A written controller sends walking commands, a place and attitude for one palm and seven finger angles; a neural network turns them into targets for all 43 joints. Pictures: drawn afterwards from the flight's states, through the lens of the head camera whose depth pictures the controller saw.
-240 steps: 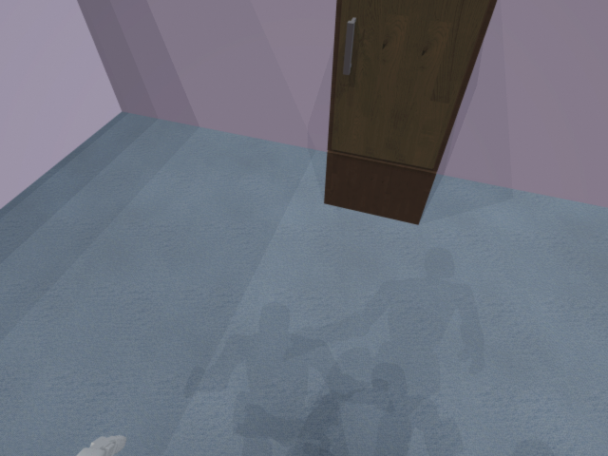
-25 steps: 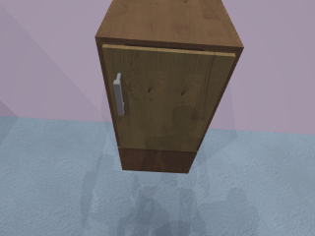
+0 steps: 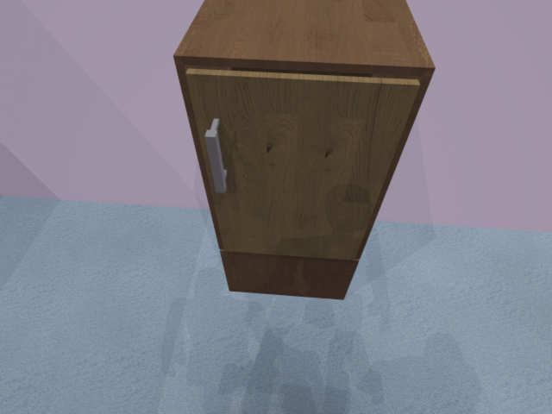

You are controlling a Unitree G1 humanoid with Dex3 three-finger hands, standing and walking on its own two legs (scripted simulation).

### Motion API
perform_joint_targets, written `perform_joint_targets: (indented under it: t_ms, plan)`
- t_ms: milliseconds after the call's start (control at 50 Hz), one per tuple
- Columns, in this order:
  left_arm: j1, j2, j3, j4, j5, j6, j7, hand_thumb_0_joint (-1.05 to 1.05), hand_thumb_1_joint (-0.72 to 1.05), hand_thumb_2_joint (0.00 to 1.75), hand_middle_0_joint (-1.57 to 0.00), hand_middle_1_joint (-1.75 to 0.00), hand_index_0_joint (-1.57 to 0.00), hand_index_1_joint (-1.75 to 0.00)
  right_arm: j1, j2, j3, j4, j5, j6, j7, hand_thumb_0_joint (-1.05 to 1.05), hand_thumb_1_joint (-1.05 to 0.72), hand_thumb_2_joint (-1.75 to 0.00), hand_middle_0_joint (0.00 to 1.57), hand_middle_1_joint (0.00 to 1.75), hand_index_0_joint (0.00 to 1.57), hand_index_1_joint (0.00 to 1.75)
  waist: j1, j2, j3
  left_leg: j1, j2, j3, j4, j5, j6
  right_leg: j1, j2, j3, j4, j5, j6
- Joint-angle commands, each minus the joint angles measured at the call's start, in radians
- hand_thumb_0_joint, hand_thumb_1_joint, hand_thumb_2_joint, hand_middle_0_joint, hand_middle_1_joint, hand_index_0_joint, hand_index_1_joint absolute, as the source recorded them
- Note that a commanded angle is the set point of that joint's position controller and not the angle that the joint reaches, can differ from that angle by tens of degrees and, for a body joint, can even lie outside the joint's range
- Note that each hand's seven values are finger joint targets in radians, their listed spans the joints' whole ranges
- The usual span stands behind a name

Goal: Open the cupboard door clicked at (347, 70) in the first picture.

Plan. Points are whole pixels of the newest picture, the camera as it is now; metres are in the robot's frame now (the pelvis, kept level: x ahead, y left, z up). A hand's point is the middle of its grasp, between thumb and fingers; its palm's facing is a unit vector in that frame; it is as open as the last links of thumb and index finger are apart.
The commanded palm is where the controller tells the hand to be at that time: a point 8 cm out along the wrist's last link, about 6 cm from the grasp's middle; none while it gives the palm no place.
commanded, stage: come to a stop and stand still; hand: left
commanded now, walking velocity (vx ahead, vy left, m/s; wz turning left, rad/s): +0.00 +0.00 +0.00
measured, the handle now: (218, 157) +0.58 +0.18 +0.00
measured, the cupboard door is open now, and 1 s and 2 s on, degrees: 0 0 0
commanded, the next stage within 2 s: look again from close up in 0.78 s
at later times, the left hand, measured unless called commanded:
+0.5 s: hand out of the picture -0.03 +0.19 -0.17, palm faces +0.00 -0.98 -0.17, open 7.4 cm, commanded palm none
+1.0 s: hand out of the picture -0.05 +0.19 -0.17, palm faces -0.02 -0.98 -0.18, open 7.4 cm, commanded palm none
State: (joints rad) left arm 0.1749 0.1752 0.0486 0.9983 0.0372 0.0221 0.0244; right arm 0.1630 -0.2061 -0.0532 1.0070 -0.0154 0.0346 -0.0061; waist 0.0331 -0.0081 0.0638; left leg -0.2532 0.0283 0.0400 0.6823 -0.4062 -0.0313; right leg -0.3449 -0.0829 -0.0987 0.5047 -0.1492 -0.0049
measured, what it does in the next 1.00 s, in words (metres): steps on the spot: left foot, then right foot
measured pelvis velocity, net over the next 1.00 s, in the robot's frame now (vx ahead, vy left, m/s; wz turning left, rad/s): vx -0.04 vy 0.03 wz -0.02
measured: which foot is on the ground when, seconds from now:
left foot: up 0.00-0.02, down 0.04-1.00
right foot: down 0.00-0.06, up 0.08-0.26, down 0.28-1.00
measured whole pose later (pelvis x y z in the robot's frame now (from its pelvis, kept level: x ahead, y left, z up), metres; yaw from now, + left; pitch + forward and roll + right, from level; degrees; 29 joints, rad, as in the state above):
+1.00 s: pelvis -0.04 +0.03 +0.00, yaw -1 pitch -2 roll +0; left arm 0.30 0.12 -0.02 1.13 0.02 -0.02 0.04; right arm 0.31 -0.14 0.00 1.09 -0.02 -0.02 -0.02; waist -0.02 0.01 0.04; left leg -0.23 0.02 0.07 0.52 -0.26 0.01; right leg -0.24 -0.02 -0.03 0.50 -0.23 0.01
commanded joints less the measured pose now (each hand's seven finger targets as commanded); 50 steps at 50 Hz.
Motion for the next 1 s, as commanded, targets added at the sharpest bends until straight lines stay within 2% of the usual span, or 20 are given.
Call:
perform_joint_targets:
  t_ms: [0,20,40,60,100,180,220,240,260,280,300,320,420,600,840,860,880,900,920,980]
  plan:
    - [0.023,0.126,0.028,-0.048,-0.021,0.008,0.007,0.0,0.9,0.9,-0.2,-0.3,-0.2,-0.3,0.196,-0.081,-0.006,0.004,-0.003,-0.025,-0.005,0.0,-0.9,-0.9,0.2,0.3,0.2,0.3,-0.05,0.06,-0.062,0.144,0.107,-0.131,-0.388,0.053,0.054,-0.096,-0.048,0.124,-0.053,-0.289,-0.015]
    - [0.013,0.081,0.019,-0.063,-0.025,0.014,0.003,0.0,0.9,0.9,-0.2,-0.3,-0.2,-0.3,0.15,-0.141,-0.011,-0.027,-0.012,-0.025,-0.008,0.0,-0.9,-0.9,0.2,0.3,0.2,0.3,-0.044,0.242,0.009,-0.038,0.251,-0.295,-0.516,-0.087,0.112,-0.074,0.028,0.034,0.073,-0.28,0.027]
    - [-0.001,0.083,0.016,-0.058,-0.018,0.021,0.002,0.0,0.9,0.9,-0.2,-0.3,-0.2,-0.3,0.068,-0.148,-0.01,-0.046,-0.012,-0.027,-0.016,0.0,-0.9,-0.9,0.2,0.3,0.2,0.3,-0.036,0.283,0.046,-0.17,0.288,-0.357,-0.587,-0.144,0.158,-0.031,0.035,0.059,0.192,-0.276,0.034]
    - [0.014,0.084,0.016,-0.034,-0.011,0.027,0.001,0.0,0.9,0.9,-0.2,-0.3,-0.2,-0.3,0.013,-0.132,-0.004,-0.05,-0.012,-0.028,-0.022,0.0,-0.9,-0.9,0.2,0.3,0.2,0.3,-0.014,0.256,0.065,-0.203,0.257,-0.301,-0.589,-0.114,0.161,-0.001,0.033,0.098,0.285,-0.258,0.026]
    - [0.087,0.076,0.011,0.003,-0.01,0.021,-0.006,0.0,0.9,0.9,-0.2,-0.3,-0.2,-0.3,-0.026,-0.104,0.009,-0.046,-0.008,-0.035,-0.029,0.0,-0.9,-0.9,0.2,0.3,0.2,0.3,0.021,0.195,0.044,-0.135,0.204,-0.194,-0.518,0.061,0.158,-0.011,0.035,0.106,0.351,-0.232,0.021]
    - [0.088,0.054,-0.014,0.023,-0.018,-0.005,-0.003,0.0,0.9,0.9,-0.2,-0.3,-0.2,-0.3,0.069,-0.095,0.008,0.005,-0.003,-0.045,-0.033,0.0,-0.9,-0.9,0.2,0.3,0.2,0.3,-0.019,0.141,-0.02,0.115,0.18,-0.131,-0.395,0.477,0.167,-0.008,0.033,0.071,0.122,-0.235,0.035]
    - [0.129,0.06,-0.02,0.053,-0.023,-0.02,0.003,0.0,0.9,0.9,-0.2,-0.3,-0.2,-0.3,0.112,-0.092,0.008,0.033,0.006,-0.052,-0.036,0.0,-0.9,-0.9,0.2,0.3,0.2,0.3,-0.015,0.109,-0.078,0.161,0.155,-0.113,-0.302,0.614,0.134,0.116,0.03,0.071,-0.098,-0.057,0.036]
    - [0.158,0.081,-0.02,0.075,-0.024,-0.03,0.007,0.0,0.9,0.9,-0.2,-0.3,-0.2,-0.3,0.124,-0.073,0.01,0.041,0.013,-0.058,-0.034,0.0,-0.9,-0.9,0.2,0.3,0.2,0.3,-0.016,0.056,-0.103,0.129,0.122,-0.089,-0.264,0.574,0.096,0.199,-0.008,0.125,-0.149,0.1,0.021]
    - [0.155,0.103,-0.023,0.088,-0.025,-0.037,0.011,0.0,0.9,0.9,-0.2,-0.3,-0.2,-0.3,0.133,-0.054,0.015,0.043,0.019,-0.061,-0.032,0.0,-0.9,-0.9,0.2,0.3,0.2,0.3,-0.036,0.014,-0.11,0.102,0.092,-0.071,-0.268,0.482,0.064,0.233,-0.062,0.171,-0.135,0.227,-0.004]
    - [0.153,0.112,-0.025,0.089,-0.026,-0.037,0.014,0.0,0.9,0.9,-0.2,-0.3,-0.2,-0.3,0.13,-0.046,0.017,0.048,0.021,-0.06,-0.027,0.0,-0.9,-0.9,0.2,0.3,0.2,0.3,-0.037,0.039,-0.097,0.1,0.081,-0.069,-0.292,0.425,0.055,0.225,-0.088,0.167,-0.121,0.259,-0.015]
    - [0.142,0.107,-0.025,0.101,-0.025,-0.042,0.013,0.0,0.9,0.9,-0.2,-0.3,-0.2,-0.3,0.125,-0.039,0.021,0.059,0.015,-0.052,-0.029,0.0,-0.9,-0.9,0.2,0.3,0.2,0.3,-0.043,-0.069,-0.096,0.116,0.077,-0.058,-0.292,0.407,0.043,0.202,-0.067,0.172,-0.107,0.266,-0.023]
    - [0.135,0.092,-0.029,0.108,-0.027,-0.042,0.013,0.0,0.9,0.9,-0.2,-0.3,-0.2,-0.3,0.129,-0.05,0.021,0.069,0.013,-0.051,-0.03,0.0,-0.9,-0.9,0.2,0.3,0.2,0.3,-0.044,-0.11,-0.081,0.134,0.079,-0.052,-0.3,0.375,0.041,0.174,-0.061,0.167,-0.118,0.23,-0.023]
    - [0.135,0.068,-0.037,0.12,-0.029,-0.03,0.014,0.0,0.9,0.9,-0.2,-0.3,-0.2,-0.3,0.136,-0.036,0.034,0.108,0.011,-0.05,-0.028,0.0,-0.9,-0.9,0.2,0.3,0.2,0.3,-0.035,-0.025,0.012,0.096,0.079,-0.06,-0.367,0.24,0.049,0.12,-0.031,0.167,-0.177,-0.026,-0.009]
    - [0.161,0.055,-0.036,0.124,-0.028,-0.027,0.015,0.0,0.9,0.9,-0.2,-0.3,-0.2,-0.3,0.179,-0.014,0.035,0.131,0.006,-0.046,-0.026,0.0,-0.9,-0.9,0.2,0.3,0.2,0.3,-0.03,-0.002,0.049,0.043,0.071,-0.061,-0.389,0.124,0.049,0.09,-0.022,0.174,-0.201,-0.136,-0.01]
    - [0.178,0.039,-0.036,0.125,-0.028,-0.036,0.016,0.0,0.9,0.9,-0.2,-0.3,-0.2,-0.3,0.211,-0.005,0.034,0.138,0.008,-0.056,-0.03,0.0,-0.9,-0.9,0.2,0.3,0.2,0.3,-0.033,-0.003,0.01,0.058,0.081,-0.065,-0.381,0.179,0.05,0.113,-0.018,0.166,-0.18,-0.06,-0.012]
    - [0.233,0.069,-0.047,0.145,-0.015,-0.056,0.052,0.0,0.9,0.9,-0.2,-0.3,-0.2,-0.3,0.097,-0.048,0.039,0.063,0.011,-0.069,-0.015,0.0,-0.9,-0.9,0.2,0.3,0.2,0.3,0.004,0.036,0.033,-0.013,0.096,-0.018,-0.182,0.259,0.023,0.109,-0.061,0.174,-0.141,0.137,-0.021]
    - [0.209,0.102,-0.044,0.127,-0.017,-0.075,0.042,0.0,0.9,0.9,-0.2,-0.3,-0.2,-0.3,0.105,-0.021,0.047,0.023,0.008,-0.07,-0.008,0.0,-0.9,-0.9,0.2,0.3,0.2,0.3,-0.036,0.035,0.013,0.009,0.056,-0.026,-0.206,0.231,0.016,0.094,-0.09,0.189,-0.126,0.234,-0.038]
    - [0.203,0.091,-0.042,0.101,-0.02,-0.077,0.037,0.0,0.9,0.9,-0.2,-0.3,-0.2,-0.3,0.2,0.003,0.046,0.027,-0.001,-0.074,-0.012,0.0,-0.9,-0.9,0.2,0.3,0.2,0.3,-0.058,0.025,-0.113,0.038,0.042,-0.039,-0.214,0.182,0.029,0.157,-0.081,0.195,-0.084,0.144,-0.048]
    - [0.183,0.081,-0.041,0.092,-0.023,-0.074,0.032,0.0,0.9,0.9,-0.2,-0.3,-0.2,-0.3,0.216,-0.007,0.043,0.033,-0.001,-0.077,-0.016,0.0,-0.9,-0.9,0.2,0.3,0.2,0.3,-0.058,0.024,-0.16,0.054,0.054,-0.055,-0.215,0.262,0.038,0.171,-0.06,0.173,-0.059,0.11,-0.047]
    - [0.162,0.066,-0.043,0.069,-0.02,-0.056,0.023,0.0,0.9,0.9,-0.2,-0.3,-0.2,-0.3,0.195,-0.028,0.04,0.014,0.001,-0.07,-0.02,0.0,-0.9,-0.9,0.2,0.3,0.2,0.3,-0.048,0.003,-0.038,-0.009,0.073,-0.086,-0.254,0.247,0.055,0.107,-0.021,0.151,-0.069,-0.044,-0.035]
